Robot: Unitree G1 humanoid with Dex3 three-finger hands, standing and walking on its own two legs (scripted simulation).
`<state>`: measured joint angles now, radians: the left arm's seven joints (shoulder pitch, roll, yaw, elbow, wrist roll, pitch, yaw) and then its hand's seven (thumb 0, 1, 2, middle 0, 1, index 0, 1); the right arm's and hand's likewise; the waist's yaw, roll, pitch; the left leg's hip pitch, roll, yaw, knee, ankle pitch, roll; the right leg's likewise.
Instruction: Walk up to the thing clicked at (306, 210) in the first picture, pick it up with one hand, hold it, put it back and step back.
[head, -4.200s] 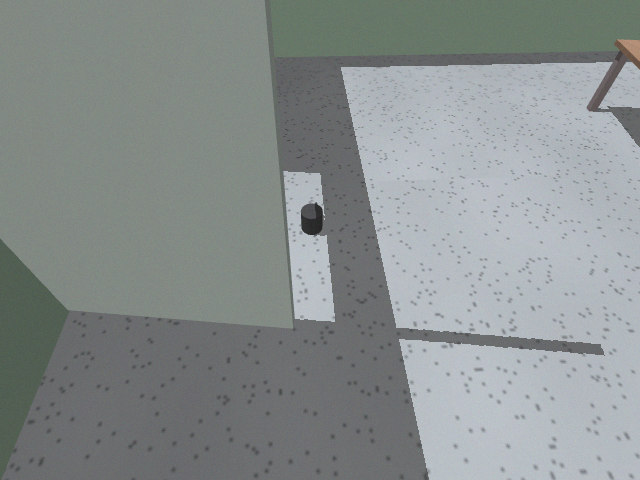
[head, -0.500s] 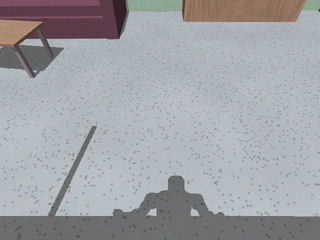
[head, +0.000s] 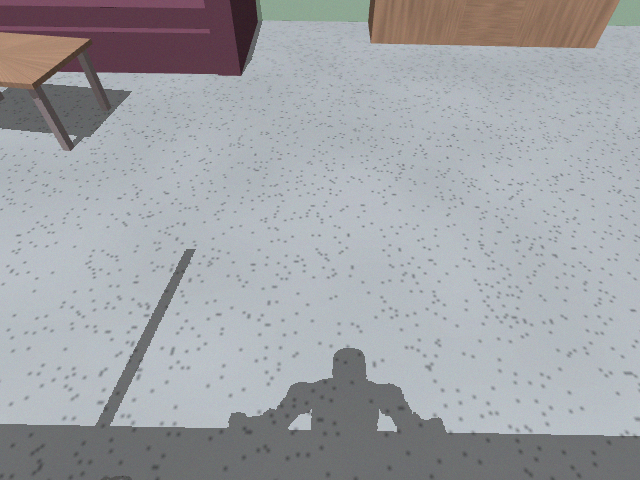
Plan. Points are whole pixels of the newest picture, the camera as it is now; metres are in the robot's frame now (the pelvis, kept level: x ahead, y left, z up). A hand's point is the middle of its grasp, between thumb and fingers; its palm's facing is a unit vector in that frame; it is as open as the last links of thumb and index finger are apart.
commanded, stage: stand
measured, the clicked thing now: out of the picture +0.13 +1.21 -0.73
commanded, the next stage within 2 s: none
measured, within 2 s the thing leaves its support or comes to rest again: neither
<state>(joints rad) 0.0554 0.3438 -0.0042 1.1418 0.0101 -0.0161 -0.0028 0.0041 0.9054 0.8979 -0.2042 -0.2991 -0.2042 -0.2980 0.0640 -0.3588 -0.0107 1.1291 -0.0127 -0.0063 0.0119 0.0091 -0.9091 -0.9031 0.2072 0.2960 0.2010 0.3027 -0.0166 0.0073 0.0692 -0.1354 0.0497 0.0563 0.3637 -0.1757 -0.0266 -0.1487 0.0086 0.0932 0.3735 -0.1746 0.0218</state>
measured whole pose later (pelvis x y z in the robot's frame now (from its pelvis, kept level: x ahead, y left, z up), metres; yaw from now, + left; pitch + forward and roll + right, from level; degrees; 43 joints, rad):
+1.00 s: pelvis +0.01 +0.01 +0.00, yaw +2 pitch -2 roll +0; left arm 0.10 0.35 0.00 1.14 0.01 -0.01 0.00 0.00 0.91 0.90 -0.20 -0.30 -0.20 -0.30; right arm 0.09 -0.35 -0.01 1.14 -0.01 -0.01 0.01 0.01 -0.91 -0.90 0.21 0.30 0.20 0.30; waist 0.00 0.00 0.06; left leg -0.13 0.03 0.04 0.33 -0.17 -0.01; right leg -0.12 -0.02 0.07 0.33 -0.17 0.04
